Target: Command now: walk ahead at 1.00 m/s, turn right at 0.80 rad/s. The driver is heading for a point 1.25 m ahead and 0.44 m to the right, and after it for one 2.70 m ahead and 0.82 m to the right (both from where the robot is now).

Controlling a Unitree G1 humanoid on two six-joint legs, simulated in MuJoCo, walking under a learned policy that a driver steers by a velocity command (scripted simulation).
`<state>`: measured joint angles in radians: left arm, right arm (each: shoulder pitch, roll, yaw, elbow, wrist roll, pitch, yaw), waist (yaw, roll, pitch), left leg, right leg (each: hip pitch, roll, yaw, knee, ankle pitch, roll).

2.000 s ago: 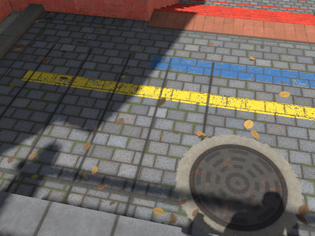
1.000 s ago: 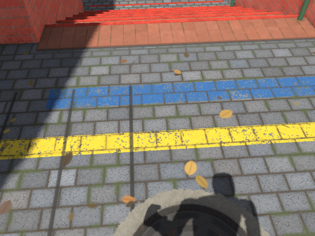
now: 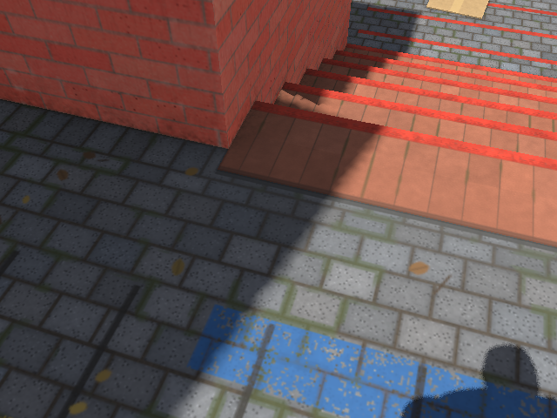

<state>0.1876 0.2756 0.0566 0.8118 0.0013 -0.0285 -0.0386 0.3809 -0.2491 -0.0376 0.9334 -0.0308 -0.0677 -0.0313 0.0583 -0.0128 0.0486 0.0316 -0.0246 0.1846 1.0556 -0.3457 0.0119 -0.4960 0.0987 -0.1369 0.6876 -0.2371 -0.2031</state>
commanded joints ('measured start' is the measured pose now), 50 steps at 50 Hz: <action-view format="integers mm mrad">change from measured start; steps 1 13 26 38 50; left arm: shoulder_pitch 286 324 35 -260 119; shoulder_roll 227 176 99 48 74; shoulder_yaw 74 59 8 -50 2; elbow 31 23 -151 -284 -52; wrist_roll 24 -14 38 33 24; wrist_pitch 24 -52 -2 6 -80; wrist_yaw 24 28 -10 -53 39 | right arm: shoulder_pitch -163 -539 -50 101 73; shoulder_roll -60 -50 -101 -195 -77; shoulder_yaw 20 62 -18 -21 -3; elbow -277 -430 -233 -92 -137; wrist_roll -1 -2 -19 1 18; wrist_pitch -76 -9 -22 -63 45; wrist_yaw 27 54 8 30 61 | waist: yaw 55 57 -98 -57 -96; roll -113 -26 67 61 -3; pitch -241 16 -82 86 -13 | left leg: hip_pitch -946 -600 -54 -89 -634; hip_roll -31 53 325 245 174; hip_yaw -295 -151 -526 57 -272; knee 661 -381 -820 -961 255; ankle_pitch -99 435 -62 1044 100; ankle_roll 8 -56 106 42 45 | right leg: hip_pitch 857 315 -243 -24 326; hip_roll -357 -78 -154 -56 -319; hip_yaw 978 505 230 -17 317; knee -425 -483 669 80 -516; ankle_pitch -241 549 -45 242 44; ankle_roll -318 -38 90 27 27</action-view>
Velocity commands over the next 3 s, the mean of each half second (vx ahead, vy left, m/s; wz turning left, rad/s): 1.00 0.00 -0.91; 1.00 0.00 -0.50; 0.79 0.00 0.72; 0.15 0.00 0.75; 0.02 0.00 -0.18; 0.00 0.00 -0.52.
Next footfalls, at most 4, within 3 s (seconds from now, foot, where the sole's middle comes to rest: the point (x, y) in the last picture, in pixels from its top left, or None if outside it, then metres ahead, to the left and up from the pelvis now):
0.40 left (281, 356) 0.62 0.07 -0.74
0.86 right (441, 290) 0.83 -0.35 -0.74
1.30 left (478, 176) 1.26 -0.52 -0.74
1.84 right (517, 157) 1.54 -0.77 -0.91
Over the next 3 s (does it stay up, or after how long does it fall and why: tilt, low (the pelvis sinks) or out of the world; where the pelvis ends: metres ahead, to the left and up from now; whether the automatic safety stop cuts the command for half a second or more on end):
stays up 1.28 -0.77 -0.02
